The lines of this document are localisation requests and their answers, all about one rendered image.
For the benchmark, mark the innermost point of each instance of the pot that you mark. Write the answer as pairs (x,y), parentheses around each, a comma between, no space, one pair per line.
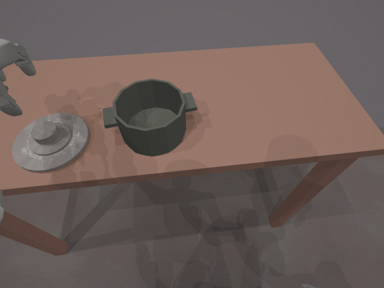
(151,116)

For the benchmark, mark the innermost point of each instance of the knob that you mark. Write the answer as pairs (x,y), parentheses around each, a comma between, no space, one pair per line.
(45,132)

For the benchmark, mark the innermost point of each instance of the lid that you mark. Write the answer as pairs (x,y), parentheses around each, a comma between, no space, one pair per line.
(34,157)

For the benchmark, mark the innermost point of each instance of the table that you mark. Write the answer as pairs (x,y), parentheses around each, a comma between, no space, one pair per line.
(257,107)

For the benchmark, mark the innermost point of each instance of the robot left hand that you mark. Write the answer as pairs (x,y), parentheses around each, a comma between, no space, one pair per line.
(12,53)

